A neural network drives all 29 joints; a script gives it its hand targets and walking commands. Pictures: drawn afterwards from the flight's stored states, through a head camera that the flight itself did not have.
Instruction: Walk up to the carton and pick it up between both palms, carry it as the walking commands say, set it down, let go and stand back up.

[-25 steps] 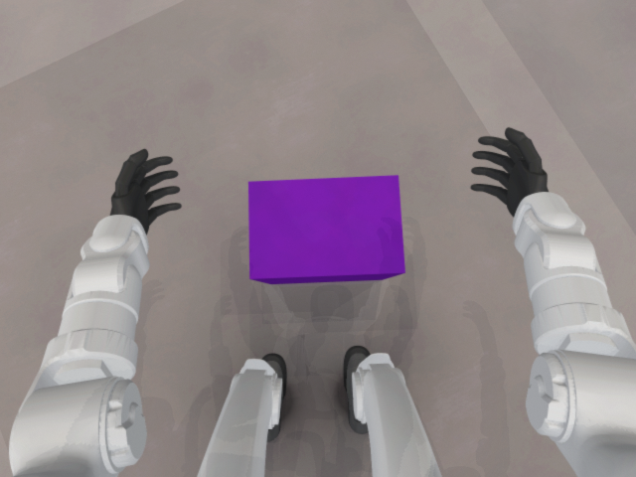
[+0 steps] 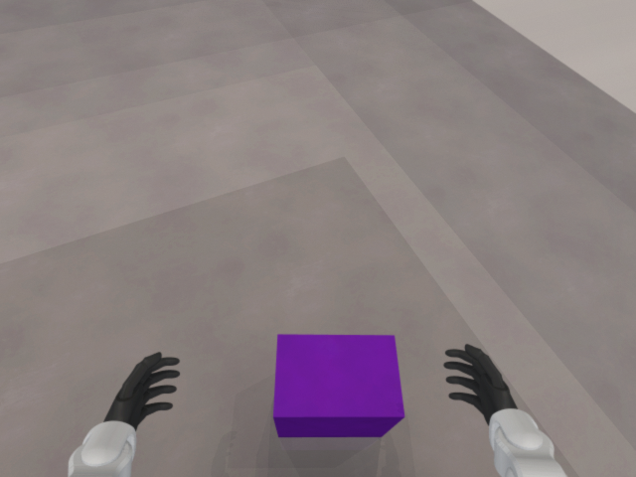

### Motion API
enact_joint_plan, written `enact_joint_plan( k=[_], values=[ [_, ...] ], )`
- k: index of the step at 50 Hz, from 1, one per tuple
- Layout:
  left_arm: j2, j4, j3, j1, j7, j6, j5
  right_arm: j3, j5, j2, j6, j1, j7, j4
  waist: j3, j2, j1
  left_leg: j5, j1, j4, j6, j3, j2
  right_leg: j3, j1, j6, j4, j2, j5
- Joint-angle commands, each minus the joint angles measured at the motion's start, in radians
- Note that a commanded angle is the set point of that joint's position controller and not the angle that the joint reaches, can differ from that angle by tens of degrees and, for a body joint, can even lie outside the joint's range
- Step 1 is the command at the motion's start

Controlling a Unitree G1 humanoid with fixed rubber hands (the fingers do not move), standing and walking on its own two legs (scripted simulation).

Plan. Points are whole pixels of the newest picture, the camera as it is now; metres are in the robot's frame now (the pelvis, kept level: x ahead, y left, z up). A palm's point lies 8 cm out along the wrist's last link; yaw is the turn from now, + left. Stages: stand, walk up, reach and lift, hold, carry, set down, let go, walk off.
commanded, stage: let go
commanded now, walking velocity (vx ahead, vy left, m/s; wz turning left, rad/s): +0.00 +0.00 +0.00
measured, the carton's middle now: (333, 389) +0.40 -0.06 -0.60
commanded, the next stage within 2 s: stand in 0.62 s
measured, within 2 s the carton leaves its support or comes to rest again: neither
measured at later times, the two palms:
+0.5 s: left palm (157, 473) +0.17 +0.18 -0.04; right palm out of the picture +0.15 -0.29 -0.04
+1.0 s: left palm out of the picture +0.13 +0.23 -0.06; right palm (606, 463) +0.18 -0.33 -0.05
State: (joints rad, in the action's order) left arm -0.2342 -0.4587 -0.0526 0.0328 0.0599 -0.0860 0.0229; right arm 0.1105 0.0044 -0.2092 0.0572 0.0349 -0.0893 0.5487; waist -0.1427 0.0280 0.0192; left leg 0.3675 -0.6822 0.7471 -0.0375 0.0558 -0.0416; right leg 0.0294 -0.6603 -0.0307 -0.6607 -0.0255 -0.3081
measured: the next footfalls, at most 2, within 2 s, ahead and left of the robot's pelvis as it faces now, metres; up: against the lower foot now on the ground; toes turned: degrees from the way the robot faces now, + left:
none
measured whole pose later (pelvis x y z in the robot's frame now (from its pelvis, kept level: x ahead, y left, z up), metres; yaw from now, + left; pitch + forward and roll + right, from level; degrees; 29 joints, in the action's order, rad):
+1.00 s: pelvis +0.03 -0.06 +0.02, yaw +3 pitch -2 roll -1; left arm -0.29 -0.72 -0.10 0.25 -0.01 0.02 -0.03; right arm 0.08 -0.02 -0.31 -0.01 -0.23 0.03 0.67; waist -0.03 0.00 0.01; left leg 0.36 -0.15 0.54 0.03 0.06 0.03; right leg -0.04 -0.13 0.05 -0.50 -0.06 -0.33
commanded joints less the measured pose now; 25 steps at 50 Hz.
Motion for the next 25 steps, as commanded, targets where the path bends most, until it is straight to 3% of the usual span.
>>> enact_joint_plan(
  k=[1,3,4,5,8,10,11,14,16,17,20,21,22,24,25],
  values=[
    [-0.029,0.098,0.003,0.106,-0.014,0.047,0.021,0.055,-0.038,-0.141,-0.038,-0.109,0.04,-0.163,0.085,0.074,0.003,-0.426,0.438,-0.309,0.149,0.025,0.074,-0.052,0.223,0.06,0.191,-0.037,0.131],
    [-0.053,0.172,-0.012,0.053,-0.02,0.056,0.025,0.054,-0.042,-0.16,-0.038,-0.094,0.033,-0.228,0.168,0.01,-0.007,-0.366,0.44,-0.331,0.147,0.03,0.078,-0.046,0.282,0.057,0.206,-0.037,0.103],
    [-0.069,0.193,-0.022,0.089,-0.02,0.053,0.012,0.056,-0.047,-0.152,-0.026,-0.134,0.031,-0.249,0.161,-0.005,-0.006,-0.314,0.46,-0.358,0.134,0.056,0.093,-0.051,0.362,0.045,0.206,-0.031,0.103],
    [-0.042,0.196,-0.008,0.066,-0.017,0.056,0.03,0.036,-0.062,-0.14,-0.03,-0.114,0.035,-0.277,0.192,-0.049,-0.009,-0.27,0.424,-0.363,0.122,0.038,0.087,-0.036,0.393,0.047,0.207,-0.033,0.102],
    [-0.057,0.218,-0.01,0.081,-0.009,0.043,0.02,0.037,-0.092,-0.138,-0.018,-0.144,0.033,-0.328,0.12,-0.093,-0.027,-0.215,0.461,-0.382,0.104,0.041,0.098,-0.03,0.523,0.023,0.199,-0.031,0.12],
    [-0.06,0.178,-0.01,0.088,-0.003,0.027,0.006,0.03,-0.103,-0.13,0.0,-0.155,0.026,-0.297,0.137,-0.085,-0.044,-0.09,0.451,-0.402,0.08,0.028,0.098,-0.045,0.537,0.011,0.198,-0.029,0.077],
    [-0.069,0.175,-0.015,0.087,-0.001,0.024,-0.012,0.018,-0.085,-0.134,0.008,-0.151,0.019,-0.294,0.131,-0.027,-0.031,-0.088,0.416,-0.413,0.076,0.003,0.095,-0.046,0.58,0.016,0.196,-0.032,0.072],
    [-0.082,0.148,-0.038,0.119,0.002,0.005,-0.019,-0.016,-0.058,-0.143,0.03,-0.179,-0.002,-0.309,0.111,0.019,-0.056,-0.063,0.422,-0.41,0.055,-0.024,0.08,-0.048,0.645,0.027,0.209,-0.029,0.065],
    [-0.082,0.128,-0.041,0.165,0.003,-0.004,-0.023,-0.028,-0.039,-0.134,0.042,-0.198,-0.013,-0.309,0.096,0.027,-0.053,-0.07,0.441,-0.403,0.042,-0.027,0.06,-0.059,0.671,0.03,0.224,-0.028,0.093],
    [-0.087,0.137,-0.05,0.16,0.008,-0.01,-0.036,-0.032,-0.033,-0.13,0.05,-0.22,-0.015,-0.295,0.096,0.075,-0.05,-0.041,0.446,-0.406,0.041,-0.04,0.054,-0.056,0.673,0.039,0.236,-0.021,0.071],
    [-0.072,0.131,-0.059,0.176,0.009,-0.023,-0.045,-0.06,-0.021,-0.104,0.068,-0.261,-0.013,-0.282,0.146,0.027,-0.058,-0.099,0.503,-0.381,0.034,-0.044,0.014,-0.044,0.683,0.036,0.272,-0.007,0.099],
    [-0.075,0.124,-0.059,0.17,0.011,-0.026,-0.048,-0.058,-0.014,-0.105,0.074,-0.236,-0.009,-0.28,0.188,0.055,-0.042,-0.101,0.489,-0.376,0.026,-0.051,0.005,-0.041,0.672,0.035,0.279,-0.003,0.106],
    [-0.065,0.102,-0.049,0.173,0.014,-0.033,-0.051,-0.067,-0.017,-0.098,0.081,-0.235,-0.009,-0.288,0.2,0.006,-0.057,-0.088,0.511,-0.372,0.019,-0.056,-0.007,-0.044,0.66,0.029,0.289,-0.001,0.109],
    [-0.093,0.134,-0.055,0.105,0.016,-0.045,-0.052,-0.082,-0.012,-0.096,0.1,-0.179,-0.006,-0.329,0.241,-0.055,-0.052,-0.07,0.526,-0.357,-0.002,-0.063,-0.02,-0.034,0.629,0.01,0.303,-0.001,0.074],
    [-0.088,0.119,-0.051,0.118,0.017,-0.057,-0.047,-0.063,-0.016,-0.105,0.111,-0.184,0.006,-0.336,0.261,-0.058,-0.057,-0.106,0.526,-0.341,-0.004,-0.057,-0.027,-0.025,0.632,0.007,0.306,0.002,0.132]
  ],
)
